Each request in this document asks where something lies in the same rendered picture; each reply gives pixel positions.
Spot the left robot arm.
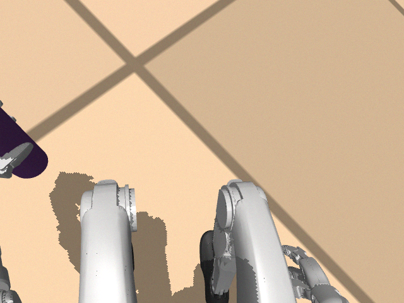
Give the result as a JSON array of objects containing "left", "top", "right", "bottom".
[{"left": 0, "top": 247, "right": 22, "bottom": 303}]

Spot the bottle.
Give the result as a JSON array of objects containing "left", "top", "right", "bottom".
[{"left": 0, "top": 108, "right": 48, "bottom": 179}]

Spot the right robot arm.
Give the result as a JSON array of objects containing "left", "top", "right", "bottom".
[{"left": 311, "top": 284, "right": 349, "bottom": 303}]

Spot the right robot hand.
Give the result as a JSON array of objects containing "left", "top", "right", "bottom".
[{"left": 282, "top": 245, "right": 330, "bottom": 300}]

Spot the right robot foot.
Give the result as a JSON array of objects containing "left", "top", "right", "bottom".
[{"left": 199, "top": 230, "right": 229, "bottom": 303}]

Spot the left robot hand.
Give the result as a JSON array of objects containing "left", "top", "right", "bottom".
[{"left": 0, "top": 101, "right": 33, "bottom": 179}]

